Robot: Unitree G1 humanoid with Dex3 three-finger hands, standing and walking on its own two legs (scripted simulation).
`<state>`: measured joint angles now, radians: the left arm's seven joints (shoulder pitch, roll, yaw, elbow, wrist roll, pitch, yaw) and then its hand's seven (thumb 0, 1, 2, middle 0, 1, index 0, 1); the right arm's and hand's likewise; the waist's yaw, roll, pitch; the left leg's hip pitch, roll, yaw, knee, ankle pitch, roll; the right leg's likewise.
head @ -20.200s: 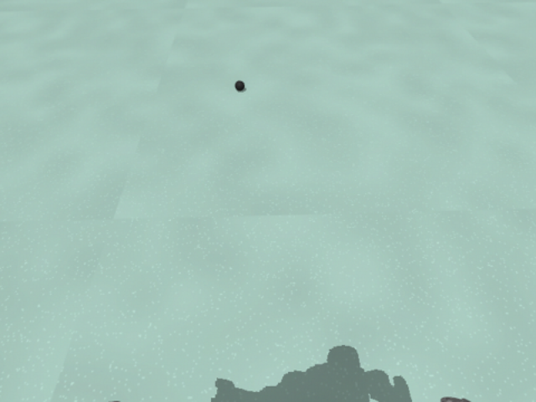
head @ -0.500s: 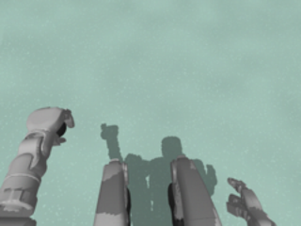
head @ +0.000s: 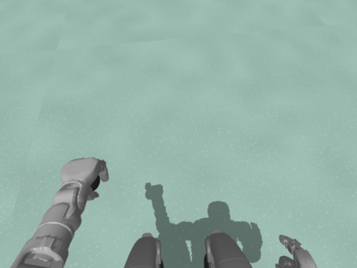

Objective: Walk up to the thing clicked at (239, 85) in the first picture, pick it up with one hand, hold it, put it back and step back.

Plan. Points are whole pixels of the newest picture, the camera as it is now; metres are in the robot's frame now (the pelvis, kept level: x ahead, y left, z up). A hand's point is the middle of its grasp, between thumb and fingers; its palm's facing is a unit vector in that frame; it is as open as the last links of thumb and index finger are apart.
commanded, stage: lift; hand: left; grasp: from above
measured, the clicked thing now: (87, 180) +0.34 +0.25 -0.09
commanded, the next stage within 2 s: hold in 0.28 s
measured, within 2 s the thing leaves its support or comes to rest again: neither
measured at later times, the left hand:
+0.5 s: hand (84, 167) +0.35 +0.23 -0.01, palm faces -0.44 -0.08 -0.89, open 6.7 cm
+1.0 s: hand (82, 156) +0.36 +0.22 +0.02, palm faces -0.45 -0.06 -0.89, open 6.7 cm
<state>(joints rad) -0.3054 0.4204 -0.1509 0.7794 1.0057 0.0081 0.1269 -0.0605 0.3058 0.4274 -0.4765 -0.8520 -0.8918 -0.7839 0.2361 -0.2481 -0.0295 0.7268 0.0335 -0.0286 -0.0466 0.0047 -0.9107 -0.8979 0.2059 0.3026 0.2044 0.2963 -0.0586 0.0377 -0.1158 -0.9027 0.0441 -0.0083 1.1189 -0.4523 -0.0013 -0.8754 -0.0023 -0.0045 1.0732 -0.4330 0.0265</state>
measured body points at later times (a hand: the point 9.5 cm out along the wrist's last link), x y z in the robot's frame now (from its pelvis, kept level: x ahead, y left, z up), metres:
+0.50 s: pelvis +0.04 +0.00 +0.06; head +0.07 +0.00 +0.50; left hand +0.37 +0.23 +0.04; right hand +0.14 -0.26 -0.06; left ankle +0.05 +0.12 -0.66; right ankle +0.05 -0.14 -0.66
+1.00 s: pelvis +0.05 +0.00 +0.07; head +0.08 -0.01 +0.52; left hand +0.38 +0.22 +0.07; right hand +0.17 -0.26 -0.04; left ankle +0.05 +0.12 -0.66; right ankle +0.05 -0.14 -0.66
